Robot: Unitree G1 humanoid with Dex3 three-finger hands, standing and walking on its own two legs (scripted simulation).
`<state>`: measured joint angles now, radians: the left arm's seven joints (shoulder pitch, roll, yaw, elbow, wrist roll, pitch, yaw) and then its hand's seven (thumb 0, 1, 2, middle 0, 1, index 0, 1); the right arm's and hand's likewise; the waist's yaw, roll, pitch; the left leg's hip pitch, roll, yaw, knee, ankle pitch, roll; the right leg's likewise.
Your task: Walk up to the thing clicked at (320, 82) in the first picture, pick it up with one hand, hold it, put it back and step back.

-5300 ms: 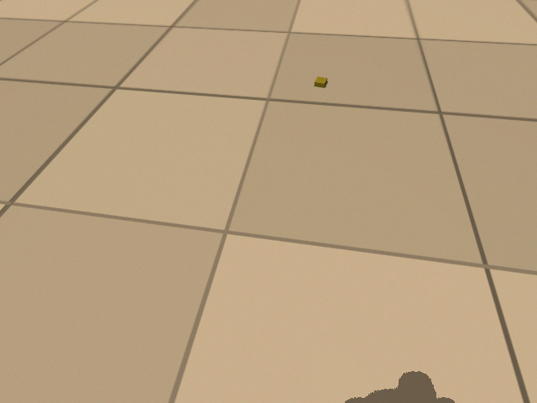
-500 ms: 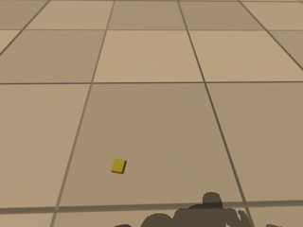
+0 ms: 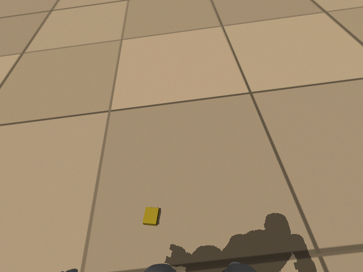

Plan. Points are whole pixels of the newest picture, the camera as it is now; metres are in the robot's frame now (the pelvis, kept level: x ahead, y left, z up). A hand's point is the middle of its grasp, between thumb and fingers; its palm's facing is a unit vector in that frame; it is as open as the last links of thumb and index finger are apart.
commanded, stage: walk up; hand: left
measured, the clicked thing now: (151, 216) +0.48 +0.27 -0.74
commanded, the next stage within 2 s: stand in 1.70 s
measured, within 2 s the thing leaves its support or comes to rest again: neither
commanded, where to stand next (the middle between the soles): +0.11 +0.02 m, yaw +0 degrees
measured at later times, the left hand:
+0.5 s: hand out of the picture +0.08 +0.30 -0.16, palm faces -0.02 -0.95 -0.32, open 7.4 cm
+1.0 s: hand out of the picture +0.14 +0.28 -0.13, palm faces -0.01 -0.94 -0.33, open 7.4 cm
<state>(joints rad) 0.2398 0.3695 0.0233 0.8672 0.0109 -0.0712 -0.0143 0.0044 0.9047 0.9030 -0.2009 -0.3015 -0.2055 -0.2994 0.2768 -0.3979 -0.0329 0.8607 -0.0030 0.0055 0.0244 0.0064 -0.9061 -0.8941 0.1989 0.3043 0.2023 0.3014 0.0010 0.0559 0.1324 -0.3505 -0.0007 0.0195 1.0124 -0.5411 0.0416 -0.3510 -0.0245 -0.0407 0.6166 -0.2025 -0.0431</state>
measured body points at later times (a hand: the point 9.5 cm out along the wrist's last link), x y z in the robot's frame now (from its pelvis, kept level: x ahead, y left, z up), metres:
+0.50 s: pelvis +0.03 +0.04 +0.00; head +0.06 +0.06 +0.45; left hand +0.09 +0.35 -0.14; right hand +0.11 -0.27 -0.11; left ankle +0.08 +0.17 -0.72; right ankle +0.06 -0.10 -0.72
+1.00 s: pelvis +0.05 +0.02 +0.02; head +0.06 +0.02 +0.47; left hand +0.14 +0.33 -0.11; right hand +0.15 -0.28 -0.11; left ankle +0.08 +0.17 -0.72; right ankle +0.06 -0.10 -0.72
